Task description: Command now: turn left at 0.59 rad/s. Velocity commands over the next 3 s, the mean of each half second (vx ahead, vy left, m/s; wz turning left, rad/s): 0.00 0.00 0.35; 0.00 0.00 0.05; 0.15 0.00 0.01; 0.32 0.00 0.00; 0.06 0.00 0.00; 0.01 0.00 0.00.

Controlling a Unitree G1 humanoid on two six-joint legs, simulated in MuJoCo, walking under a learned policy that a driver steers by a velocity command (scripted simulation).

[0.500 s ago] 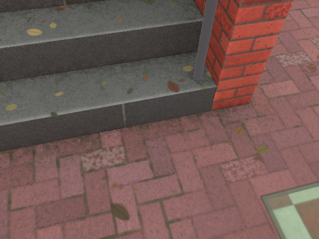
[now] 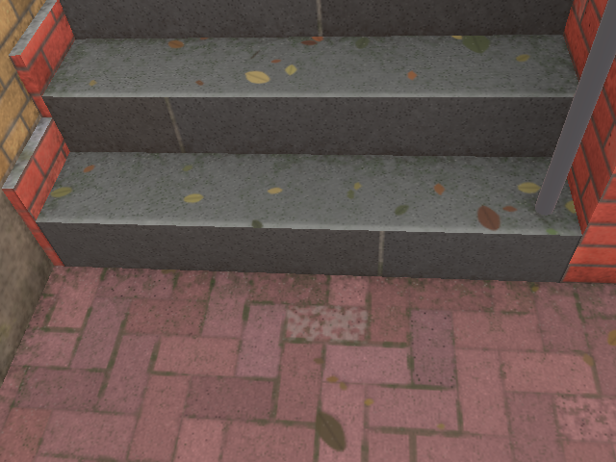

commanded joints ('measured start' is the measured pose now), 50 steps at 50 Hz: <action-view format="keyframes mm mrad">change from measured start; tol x16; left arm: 1 -60 138 26 -88 -4 -5 19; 50 1 91 -27 119 -11 -16 -7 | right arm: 1 -9 -55 -17 -78 11 0 3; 50 5 8 34 195 -22 -50 -8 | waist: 1 -6 -199 -36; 12 -24 -222 -95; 15 -4 225 -168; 28 8 80 -89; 32 -53 -194 -58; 50 -4 -46 -11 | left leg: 1 -109 57 41 52 53 -43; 10 180 82 150 -446 36 0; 13 488 91 106 -785 384 80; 15 581 482 -299 -735 871 338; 18 465 340 -149 -774 607 291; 27 405 290 -104 -750 531 274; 32 355 104 36 -708 153 85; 50 389 117 39 -683 325 65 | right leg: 1 142 -219 140 -155 319 -185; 12 123 -256 46 -15 386 -152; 13 38 -220 4 49 286 -82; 15 -266 -52 -45 402 -414 72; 17 -256 -73 40 553 -376 86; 27 -30 -43 15 171 -129 90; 31 172 -132 99 -35 330 3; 34 -10 -90 84 -78 8 -13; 50 49 -42 42 -52 82 2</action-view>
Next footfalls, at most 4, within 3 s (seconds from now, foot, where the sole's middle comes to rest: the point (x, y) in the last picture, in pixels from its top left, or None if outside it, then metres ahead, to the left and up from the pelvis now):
0.26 left None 0.02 0.15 -0.78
0.60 right None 0.05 -0.10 -0.78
1.84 right None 0.43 -0.02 -0.78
2.22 left None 0.37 0.17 -0.78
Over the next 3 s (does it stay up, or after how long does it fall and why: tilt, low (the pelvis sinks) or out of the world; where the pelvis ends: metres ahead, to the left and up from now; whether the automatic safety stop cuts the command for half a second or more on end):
stays up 0.36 0.06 0.00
